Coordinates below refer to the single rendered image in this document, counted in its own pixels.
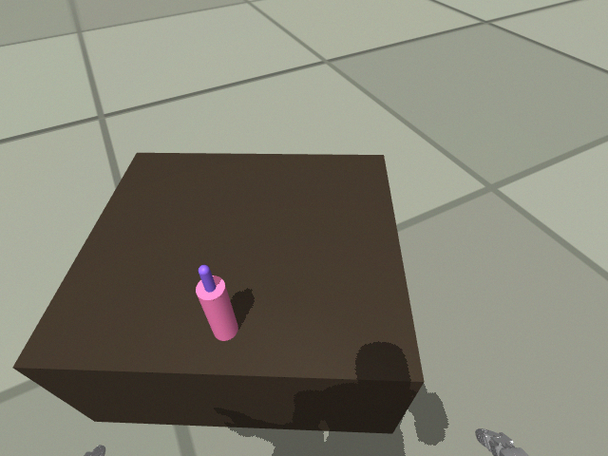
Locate bottle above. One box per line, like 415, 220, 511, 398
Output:
196, 265, 238, 341

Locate right robot hand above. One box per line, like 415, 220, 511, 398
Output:
475, 428, 528, 456

